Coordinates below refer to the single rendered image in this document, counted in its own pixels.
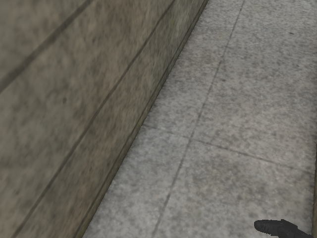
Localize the right robot hand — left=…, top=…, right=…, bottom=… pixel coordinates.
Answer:
left=254, top=219, right=314, bottom=238

